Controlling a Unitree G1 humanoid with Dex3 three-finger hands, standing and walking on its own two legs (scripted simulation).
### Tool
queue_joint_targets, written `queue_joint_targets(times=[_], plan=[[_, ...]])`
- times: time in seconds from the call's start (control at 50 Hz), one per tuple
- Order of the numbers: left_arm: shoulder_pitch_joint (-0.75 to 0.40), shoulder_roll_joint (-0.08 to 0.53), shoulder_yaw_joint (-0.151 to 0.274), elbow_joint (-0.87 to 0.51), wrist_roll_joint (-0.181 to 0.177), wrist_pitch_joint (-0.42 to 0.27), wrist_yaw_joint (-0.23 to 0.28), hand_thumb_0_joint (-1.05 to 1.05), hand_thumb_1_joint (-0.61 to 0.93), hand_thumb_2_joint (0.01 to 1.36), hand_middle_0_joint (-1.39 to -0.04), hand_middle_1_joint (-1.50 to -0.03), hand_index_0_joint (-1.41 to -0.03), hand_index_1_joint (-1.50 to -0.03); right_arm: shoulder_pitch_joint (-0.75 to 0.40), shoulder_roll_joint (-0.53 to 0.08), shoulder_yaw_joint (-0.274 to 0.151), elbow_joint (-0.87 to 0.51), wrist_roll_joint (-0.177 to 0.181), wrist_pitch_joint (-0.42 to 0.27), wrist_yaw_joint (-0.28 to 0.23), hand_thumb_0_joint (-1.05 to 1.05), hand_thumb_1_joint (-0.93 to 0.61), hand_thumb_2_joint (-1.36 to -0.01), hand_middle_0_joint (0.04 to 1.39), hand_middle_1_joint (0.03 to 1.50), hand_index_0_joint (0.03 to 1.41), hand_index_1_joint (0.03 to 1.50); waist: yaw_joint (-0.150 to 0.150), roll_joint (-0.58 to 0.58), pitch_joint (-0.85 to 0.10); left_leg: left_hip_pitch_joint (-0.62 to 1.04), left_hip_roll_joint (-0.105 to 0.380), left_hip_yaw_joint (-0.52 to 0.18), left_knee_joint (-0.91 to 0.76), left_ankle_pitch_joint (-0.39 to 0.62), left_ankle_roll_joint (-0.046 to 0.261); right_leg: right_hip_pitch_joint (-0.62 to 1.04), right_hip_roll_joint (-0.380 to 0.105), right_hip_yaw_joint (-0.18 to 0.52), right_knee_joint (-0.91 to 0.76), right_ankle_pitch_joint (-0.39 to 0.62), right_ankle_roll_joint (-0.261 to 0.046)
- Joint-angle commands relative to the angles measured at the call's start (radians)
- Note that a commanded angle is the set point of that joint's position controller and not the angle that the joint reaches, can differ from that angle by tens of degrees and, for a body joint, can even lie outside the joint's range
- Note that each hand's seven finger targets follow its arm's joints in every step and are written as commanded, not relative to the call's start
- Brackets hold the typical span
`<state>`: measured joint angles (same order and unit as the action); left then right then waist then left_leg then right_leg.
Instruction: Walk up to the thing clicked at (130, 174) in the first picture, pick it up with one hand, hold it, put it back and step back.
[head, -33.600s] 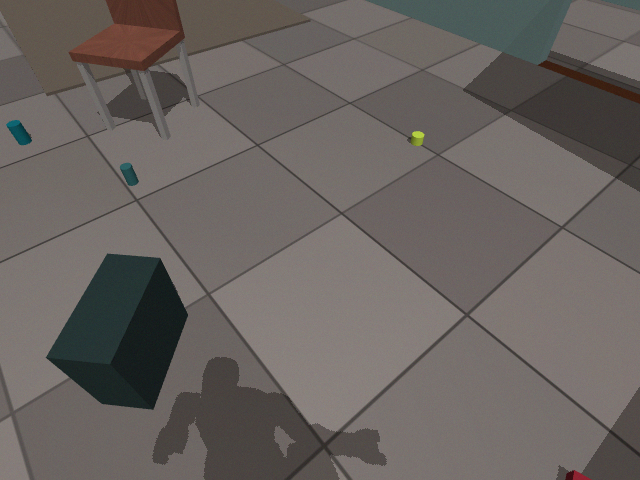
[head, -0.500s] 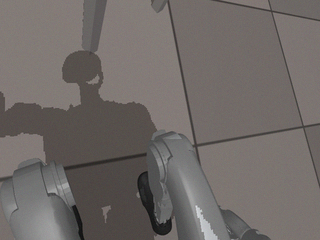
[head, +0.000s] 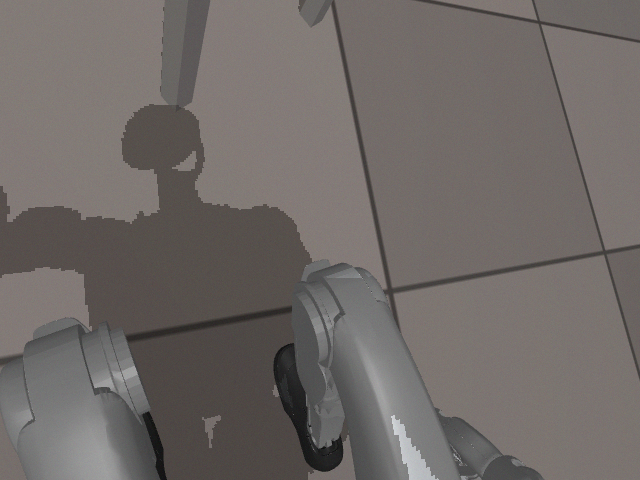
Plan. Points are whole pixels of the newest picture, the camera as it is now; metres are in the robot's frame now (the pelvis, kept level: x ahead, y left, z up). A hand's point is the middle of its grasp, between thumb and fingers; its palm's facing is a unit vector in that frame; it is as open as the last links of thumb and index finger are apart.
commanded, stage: settle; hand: left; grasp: from above
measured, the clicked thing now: out of the picture +0.41 +0.35 -0.24
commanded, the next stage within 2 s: lift in 0.74 s
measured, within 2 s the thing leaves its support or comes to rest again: leaves its support in 0.16 s
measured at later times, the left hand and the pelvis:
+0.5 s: hand out of the picture +0.40 +0.35 -0.14, palm faces -0.43 -0.12 -0.90, open 7.1 cm; pelvis +0.00 +0.00 +0.03, yaw +4 degrees
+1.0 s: hand out of the picture +0.39 +0.35 -0.08, palm faces -0.44 -0.11 -0.89, open 7.0 cm; pelvis -0.01 +0.00 +0.06, yaw +6 degrees
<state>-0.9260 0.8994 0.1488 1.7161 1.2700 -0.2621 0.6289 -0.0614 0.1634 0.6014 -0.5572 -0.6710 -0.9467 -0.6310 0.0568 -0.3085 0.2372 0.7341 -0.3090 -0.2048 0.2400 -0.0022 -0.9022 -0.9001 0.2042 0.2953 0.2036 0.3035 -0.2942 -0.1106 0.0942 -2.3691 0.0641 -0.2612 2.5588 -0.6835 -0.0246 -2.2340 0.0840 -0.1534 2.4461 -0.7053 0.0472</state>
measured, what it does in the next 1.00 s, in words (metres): rises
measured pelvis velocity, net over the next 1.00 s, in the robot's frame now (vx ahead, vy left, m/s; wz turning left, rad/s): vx -0.01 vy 0.00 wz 0.11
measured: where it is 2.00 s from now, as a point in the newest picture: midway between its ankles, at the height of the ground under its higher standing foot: (237, 459)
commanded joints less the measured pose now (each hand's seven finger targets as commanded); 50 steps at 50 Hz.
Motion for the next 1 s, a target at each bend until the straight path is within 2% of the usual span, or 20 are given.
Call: queue_joint_targets(times=[0.0, 0.06, 0.08, 0.1, 0.12, 0.2, 0.22, 0.26, 0.32, 0.36, 0.42, 0.56, 0.7, 0.72, 0.8, 0.82, 0.84, 0.86, 0.9, 0.98], plan=[[-0.215, 0.236, 0.019, -0.140, -0.028, 0.014, 0.015, 0.000, 0.610, 0.680, -0.954, -0.723, -0.986, -0.691, 0.170, -0.289, -0.104, -0.001, 0.014, -0.006, -0.006, 0.000, -0.913, -0.903, 0.200, 0.300, 0.199, 0.300, -0.006, 0.413, -0.629, 0.449, -0.004, 0.123, -0.235, 0.142, 0.038, 0.315, 0.030, -0.080, -0.246, 0.226, -0.062], [-0.203, 0.255, 0.054, -0.221, -0.031, 0.017, 0.010, 0.000, 0.608, 0.704, -0.949, -0.753, -0.982, -0.721, 0.165, -0.285, -0.124, -0.004, 0.024, 0.001, -0.008, 0.000, -0.913, -0.903, 0.199, 0.300, 0.199, 0.300, 0.031, 0.465, -0.694, 0.476, -0.005, 0.128, -0.244, 0.152, 0.033, 0.327, 0.030, -0.068, -0.244, 0.228, -0.070], [-0.195, 0.239, 0.054, -0.251, -0.030, 0.021, 0.006, 0.000, 0.605, 0.699, -0.949, -0.746, -0.980, -0.715, 0.166, -0.282, -0.134, -0.007, 0.026, 0.003, -0.008, 0.000, -0.915, -0.904, 0.199, 0.300, 0.199, 0.300, 0.037, 0.481, -0.715, 0.505, -0.006, 0.133, -0.252, 0.168, 0.029, 0.320, 0.027, -0.079, -0.242, 0.246, -0.070], [-0.201, 0.213, 0.029, -0.260, -0.024, 0.027, -0.002, 0.000, 0.612, 0.701, -0.949, -0.758, -0.982, -0.725, 0.165, -0.277, -0.141, -0.002, 0.030, 0.001, -0.003, 0.000, -0.916, -0.904, 0.199, 0.300, 0.199, 0.300, 0.023, 0.502, -0.707, 0.522, -0.005, 0.132, -0.258, 0.169, 0.024, 0.297, 0.025, -0.085, -0.226, 0.249, -0.074], [-0.225, 0.203, 0.030, -0.331, -0.033, 0.026, -0.008, 0.000, 0.616, 0.706, -0.944, -0.771, -0.981, -0.734, 0.163, -0.277, -0.145, -0.002, 0.033, 0.005, -0.002, 0.000, -0.912, -0.903, 0.199, 0.300, 0.199, 0.300, 0.038, 0.521, -0.733, 0.529, -0.008, 0.134, -0.268, 0.182, 0.023, 0.294, 0.025, -0.091, -0.228, 0.264, -0.074], [-0.175, 0.174, 0.026, -0.373, -0.045, 0.055, -0.040, 0.000, 0.591, 0.713, -0.925, -0.777, -0.962, -0.740, 0.181, -0.266, -0.178, 0.009, 0.059, 0.015, 0.008, 0.000, -0.913, -0.903, 0.199, 0.300, 0.199, 0.300, 0.063, 0.502, -0.753, 0.527, -0.010, 0.153, -0.269, 0.202, 0.028, 0.300, 0.024, -0.069, -0.248, 0.281, -0.073], [-0.170, 0.188, 0.055, -0.456, -0.057, 0.061, -0.044, 0.000, 0.580, 0.734, -0.927, -0.771, -0.959, -0.740, 0.195, -0.269, -0.191, 0.010, 0.068, 0.024, 0.005, 0.000, -0.911, -0.902, 0.199, 0.300, 0.199, 0.300, 0.092, 0.532, -0.820, 0.566, -0.013, 0.156, -0.285, 0.234, 0.026, 0.324, 0.018, -0.066, -0.253, 0.304, -0.074], [-0.124, 0.151, 0.038, -0.470, -0.068, 0.085, -0.067, 0.000, 0.568, 0.695, -0.917, -0.759, -0.952, -0.725, 0.184, -0.258, -0.209, 0.008, 0.091, 0.042, 0.005, 0.000, -0.916, -0.904, 0.199, 0.300, 0.199, 0.300, 0.118, 0.539, -0.828, 0.584, -0.016, 0.164, -0.316, 0.240, 0.022, 0.297, 0.010, -0.063, -0.253, 0.301, -0.080], [-0.176, 0.057, -0.037, -0.452, -0.084, 0.111, -0.124, 0.000, 0.537, 0.661, -0.905, -0.738, -0.937, -0.706, 0.193, -0.243, -0.231, 0.016, 0.126, 0.069, -0.002, 0.000, -0.918, -0.905, 0.199, 0.300, 0.199, 0.300, 0.084, 0.473, -0.781, 0.551, -0.016, 0.161, -0.327, 0.206, 0.031, 0.250, 0.010, -0.055, -0.276, 0.279, -0.079], [-0.203, 0.072, -0.034, -0.482, -0.086, 0.115, -0.155, 0.000, 0.517, 0.697, -0.895, -0.744, -0.924, -0.716, 0.219, -0.240, -0.237, 0.012, 0.136, 0.082, -0.011, 0.000, -0.917, -0.904, 0.199, 0.300, 0.199, 0.300, 0.086, 0.434, -0.777, 0.509, -0.025, 0.172, -0.334, 0.175, 0.041, 0.287, 0.005, -0.036, -0.309, 0.250, -0.076], [-0.197, 0.037, -0.065, -0.471, -0.105, 0.115, -0.212, 0.000, 0.557, 0.717, -0.926, -0.766, -0.956, -0.737, 0.230, -0.223, -0.248, 0.006, 0.154, 0.100, -0.021, 0.000, -0.917, -0.905, 0.199, 0.300, 0.199, 0.300, 0.083, 0.345, -0.755, 0.479, -0.026, 0.176, -0.344, 0.142, 0.050, 0.321, 0.008, -0.005, -0.352, 0.194, -0.078], [-0.228, 0.065, -0.065, -0.505, -0.107, 0.079, -0.281, 0.000, 0.573, 0.692, -0.927, -0.789, -0.967, -0.750, 0.236, -0.206, -0.248, -0.012, 0.176, 0.130, -0.064, 0.000, -0.919, -0.905, 0.199, 0.300, 0.199, 0.300, 0.095, 0.302, -0.766, 0.495, -0.034, 0.190, -0.371, 0.137, 0.051, 0.363, 0.000, 0.021, -0.395, 0.164, -0.081], [-0.252, 0.074, -0.059, -0.533, -0.090, 0.069, -0.288, 0.000, 0.611, 0.782, -0.965, -0.816, -0.993, -0.789, 0.244, -0.205, -0.249, -0.022, 0.185, 0.151, -0.100, 0.000, -0.917, -0.904, 0.200, 0.300, 0.199, 0.300, 0.110, 0.350, -0.774, 0.565, -0.038, 0.196, -0.424, 0.135, 0.044, 0.328, -0.011, 0.005, -0.403, 0.171, -0.087], [-0.260, 0.081, -0.058, -0.556, -0.087, 0.068, -0.288, 0.000, 0.618, 0.808, -0.974, -0.824, -0.999, -0.800, 0.243, -0.202, -0.250, -0.022, 0.186, 0.154, -0.105, 0.000, -0.916, -0.904, 0.200, 0.300, 0.199, 0.300, 0.122, 0.360, -0.800, 0.585, -0.035, 0.196, -0.434, 0.138, 0.042, 0.331, -0.010, 0.005, -0.402, 0.174, -0.089], [-0.267, 0.072, -0.066, -0.543, -0.086, 0.076, -0.288, 0.000, 0.630, 0.784, -0.977, -0.804, -1.003, -0.778, 0.251, -0.201, -0.255, -0.025, 0.189, 0.161, -0.120, 0.000, -0.914, -0.902, 0.200, 0.300, 0.199, 0.300, 0.112, 0.371, -0.785, 0.594, -0.042, 0.196, -0.466, 0.099, 0.041, 0.308, -0.017, 0.000, -0.419, 0.140, -0.090], [-0.289, 0.065, -0.071, -0.562, -0.089, 0.075, -0.291, 0.000, 0.609, 0.718, -1.011, -0.809, -1.045, -0.774, 0.257, -0.199, -0.254, -0.022, 0.192, 0.162, -0.124, 0.000, -0.942, -0.913, 0.199, 0.300, 0.199, 0.300, 0.110, 0.382, -0.795, 0.596, -0.042, 0.198, -0.471, 0.101, 0.041, 0.312, -0.019, 0.001, -0.420, 0.146, -0.090], [-0.274, 0.075, -0.068, -0.547, -0.088, 0.078, -0.297, 0.000, 0.529, 0.765, -0.931, -0.742, -0.965, -0.721, 0.258, -0.198, -0.257, -0.021, 0.194, 0.164, -0.128, 0.000, -0.897, -0.895, 0.200, 0.300, 0.200, 0.300, 0.117, 0.368, -0.800, 0.596, -0.043, 0.198, -0.474, 0.097, 0.042, 0.312, -0.016, 0.008, -0.425, 0.132, -0.093], [-0.261, 0.099, -0.050, -0.569, -0.091, 0.083, -0.298, 0.000, 0.605, 0.712, -0.995, -0.789, -1.027, -0.757, 0.263, -0.203, -0.261, -0.021, 0.197, 0.163, -0.131, 0.000, -0.941, -0.912, 0.199, 0.300, 0.199, 0.300, 0.133, 0.376, -0.815, 0.616, -0.044, 0.204, -0.480, 0.109, 0.043, 0.323, -0.021, 0.007, -0.431, 0.147, -0.090], [-0.248, 0.071, -0.060, -0.594, -0.107, 0.095, -0.314, 0.000, 0.597, 0.814, -0.985, -0.784, -1.001, -0.768, 0.275, -0.197, -0.270, -0.021, 0.202, 0.165, -0.132, 0.000, -0.926, -0.908, 0.200, 0.300, 0.200, 0.300, 0.141, 0.391, -0.856, 0.651, -0.046, 0.212, -0.497, 0.131, 0.041, 0.347, -0.024, 0.013, -0.441, 0.172, -0.090], [-0.216, 0.080, -0.056, -0.653, -0.144, 0.116, -0.363, 0.000, 0.568, 0.803, -0.958, -0.791, -0.978, -0.772, 0.294, -0.188, -0.289, -0.027, 0.220, 0.176, -0.138, 0.000, -0.926, -0.908, 0.200, 0.300, 0.200, 0.300, 0.149, 0.362, -0.891, 0.658, -0.046, 0.226, -0.517, 0.154, 0.049, 0.420, -0.024, 0.034, -0.486, 0.185, -0.086]])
